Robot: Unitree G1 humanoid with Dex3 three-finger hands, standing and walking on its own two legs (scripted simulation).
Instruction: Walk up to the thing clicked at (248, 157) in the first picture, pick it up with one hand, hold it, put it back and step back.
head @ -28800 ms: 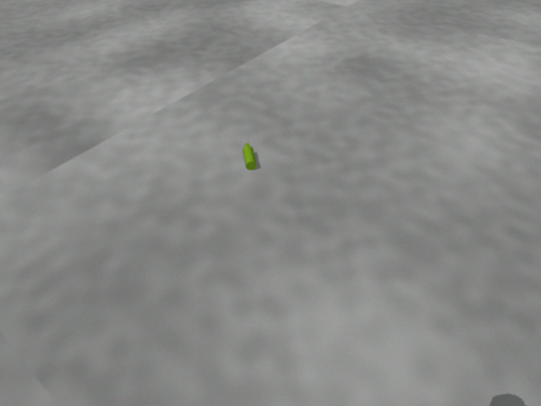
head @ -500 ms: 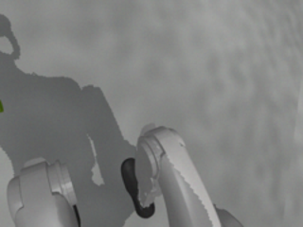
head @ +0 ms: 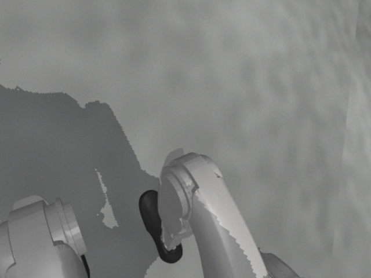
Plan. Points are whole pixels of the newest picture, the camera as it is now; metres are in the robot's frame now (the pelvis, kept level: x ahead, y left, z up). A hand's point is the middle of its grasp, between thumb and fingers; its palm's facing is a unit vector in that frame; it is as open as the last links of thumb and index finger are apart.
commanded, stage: rest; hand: left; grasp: from above
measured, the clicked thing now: out of the picture +0.44 +0.36 -0.27
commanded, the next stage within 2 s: open in 0.14 s
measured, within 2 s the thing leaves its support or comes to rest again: neither
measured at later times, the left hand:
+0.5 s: hand out of the picture +0.44 +0.32 -0.25, palm faces -0.47 -0.16 -0.87, open 9.2 cm
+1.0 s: hand out of the picture +0.44 +0.32 -0.26, palm faces -0.45 -0.16 -0.88, open 12.3 cm
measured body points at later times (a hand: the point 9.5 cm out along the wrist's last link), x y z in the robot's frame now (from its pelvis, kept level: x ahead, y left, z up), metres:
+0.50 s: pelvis +0.00 +0.00 +0.00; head +0.27 +0.13 +0.33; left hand +0.46 +0.32 -0.20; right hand +0.06 -0.25 -0.05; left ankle +0.06 +0.11 -0.27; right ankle +0.12 -0.11 -0.27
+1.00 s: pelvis +0.00 +0.00 +0.00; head +0.28 +0.14 +0.33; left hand +0.46 +0.33 -0.21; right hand +0.06 -0.25 -0.04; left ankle +0.06 +0.11 -0.27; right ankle +0.12 -0.11 -0.27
